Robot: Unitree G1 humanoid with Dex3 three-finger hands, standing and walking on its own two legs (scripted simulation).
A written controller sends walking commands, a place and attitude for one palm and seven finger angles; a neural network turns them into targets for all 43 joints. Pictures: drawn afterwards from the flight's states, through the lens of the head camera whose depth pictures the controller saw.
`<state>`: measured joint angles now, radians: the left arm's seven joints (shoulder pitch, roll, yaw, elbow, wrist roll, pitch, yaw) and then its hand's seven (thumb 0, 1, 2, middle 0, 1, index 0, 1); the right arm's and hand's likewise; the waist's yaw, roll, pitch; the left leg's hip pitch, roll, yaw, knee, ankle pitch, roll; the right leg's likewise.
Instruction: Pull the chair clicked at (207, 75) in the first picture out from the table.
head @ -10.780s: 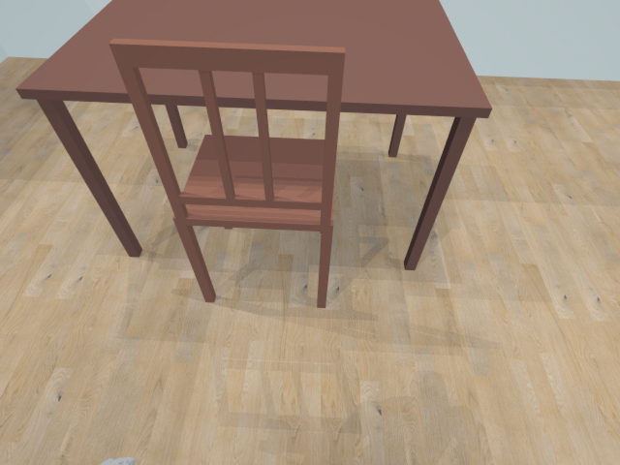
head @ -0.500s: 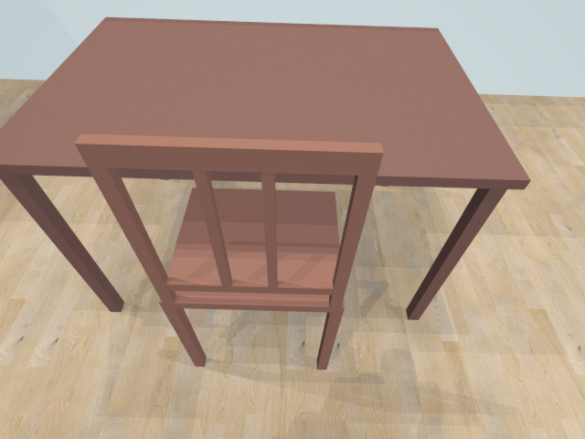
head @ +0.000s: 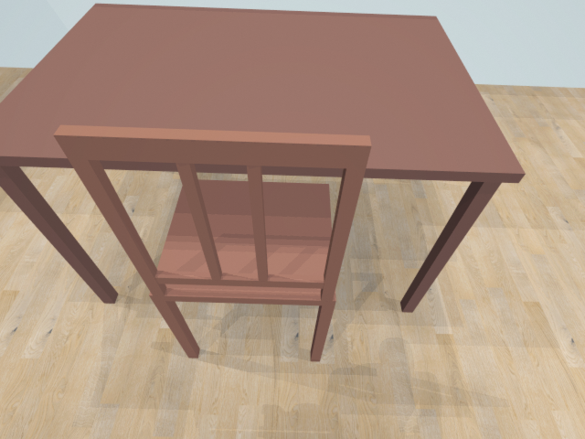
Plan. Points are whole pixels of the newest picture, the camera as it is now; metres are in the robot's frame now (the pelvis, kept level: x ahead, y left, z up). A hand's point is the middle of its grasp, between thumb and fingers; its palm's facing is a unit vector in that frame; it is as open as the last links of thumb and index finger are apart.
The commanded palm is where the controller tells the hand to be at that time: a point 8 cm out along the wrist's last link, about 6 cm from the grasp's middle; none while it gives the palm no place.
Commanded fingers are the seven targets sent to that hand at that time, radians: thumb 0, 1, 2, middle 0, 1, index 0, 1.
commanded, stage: raise the hand toward the chair's back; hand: left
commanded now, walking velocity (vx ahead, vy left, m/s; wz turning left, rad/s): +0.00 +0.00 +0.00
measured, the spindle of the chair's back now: (203, 229) +0.46 +0.19 -0.05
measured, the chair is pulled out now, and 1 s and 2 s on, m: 0.00 0.00 0.00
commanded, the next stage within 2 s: none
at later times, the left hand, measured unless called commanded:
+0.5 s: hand (170, 437) +0.14 +0.17 -0.07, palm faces +0.16 -0.98 -0.10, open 10.6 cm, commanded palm +0.13 +0.22 -0.06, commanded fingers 0.00 0.20 0.60 -0.13 -0.19 -0.13 -0.19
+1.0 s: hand (175, 395) +0.19 +0.18 -0.07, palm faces +0.01 -1.00 -0.04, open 14.9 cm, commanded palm +0.15 +0.23 -0.05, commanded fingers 0.00 -0.38 0.35 -0.07 -0.10 -0.07 -0.10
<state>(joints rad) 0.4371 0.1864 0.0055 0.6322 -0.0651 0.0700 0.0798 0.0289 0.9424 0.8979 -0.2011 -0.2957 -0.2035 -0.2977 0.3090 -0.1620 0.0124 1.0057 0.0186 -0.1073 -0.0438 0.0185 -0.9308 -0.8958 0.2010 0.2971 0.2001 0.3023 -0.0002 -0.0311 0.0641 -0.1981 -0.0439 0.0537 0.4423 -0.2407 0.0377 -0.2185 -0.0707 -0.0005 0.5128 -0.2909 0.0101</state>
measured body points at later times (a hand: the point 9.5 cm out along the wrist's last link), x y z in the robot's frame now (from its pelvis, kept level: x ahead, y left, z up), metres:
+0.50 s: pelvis -0.02 -0.06 -0.12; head +0.07 -0.05 +0.32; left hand +0.12 +0.22 -0.06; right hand +0.25 -0.26 -0.17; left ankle +0.00 +0.09 -0.74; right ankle -0.01 -0.14 -0.74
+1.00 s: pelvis -0.03 -0.03 -0.10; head +0.06 -0.01 +0.33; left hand +0.18 +0.23 -0.06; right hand +0.14 -0.29 -0.18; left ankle +0.00 +0.10 -0.74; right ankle -0.01 -0.14 -0.74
